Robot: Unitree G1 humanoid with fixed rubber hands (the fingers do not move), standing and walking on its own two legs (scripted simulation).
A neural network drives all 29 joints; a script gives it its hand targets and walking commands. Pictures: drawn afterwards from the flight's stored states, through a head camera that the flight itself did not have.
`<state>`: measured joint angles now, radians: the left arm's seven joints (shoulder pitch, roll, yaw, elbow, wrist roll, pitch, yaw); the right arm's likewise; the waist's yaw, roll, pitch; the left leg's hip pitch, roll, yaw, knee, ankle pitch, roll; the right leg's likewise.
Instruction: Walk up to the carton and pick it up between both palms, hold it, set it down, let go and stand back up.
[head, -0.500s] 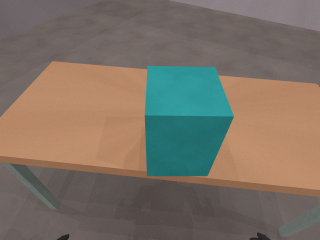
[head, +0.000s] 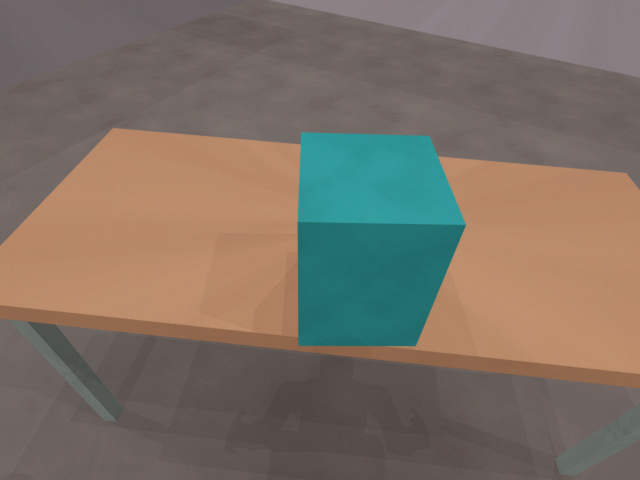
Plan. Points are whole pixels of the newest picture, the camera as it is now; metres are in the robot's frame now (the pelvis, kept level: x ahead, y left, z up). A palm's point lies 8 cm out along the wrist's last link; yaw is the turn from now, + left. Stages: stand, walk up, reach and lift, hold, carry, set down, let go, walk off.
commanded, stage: stand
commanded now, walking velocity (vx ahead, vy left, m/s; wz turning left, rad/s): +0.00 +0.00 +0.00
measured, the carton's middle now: (361, 244) +0.47 -0.05 +0.03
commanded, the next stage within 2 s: walk up in 0.52 s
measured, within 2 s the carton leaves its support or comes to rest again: neither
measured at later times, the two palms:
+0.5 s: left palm out of the picture +0.07 +0.29 -0.12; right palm out of the picture +0.09 -0.27 -0.10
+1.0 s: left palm out of the picture +0.08 +0.29 -0.11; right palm out of the picture +0.09 -0.28 -0.10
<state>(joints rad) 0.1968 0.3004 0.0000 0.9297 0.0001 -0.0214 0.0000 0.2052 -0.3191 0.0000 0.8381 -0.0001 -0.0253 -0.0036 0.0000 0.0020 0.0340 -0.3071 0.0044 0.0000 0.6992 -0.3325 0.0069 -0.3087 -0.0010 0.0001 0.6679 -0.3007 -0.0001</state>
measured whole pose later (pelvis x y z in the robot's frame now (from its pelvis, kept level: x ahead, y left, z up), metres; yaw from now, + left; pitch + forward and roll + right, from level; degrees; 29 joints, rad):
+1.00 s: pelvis +0.00 +0.01 +0.00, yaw +0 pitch -4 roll -1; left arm 0.18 0.31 0.00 0.98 0.00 -0.02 0.00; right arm 0.21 -0.36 0.00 0.89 0.00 -0.04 0.00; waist 0.00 0.03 0.04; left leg -0.29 0.00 0.00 0.68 -0.33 0.03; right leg -0.28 0.00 0.00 0.62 -0.28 0.01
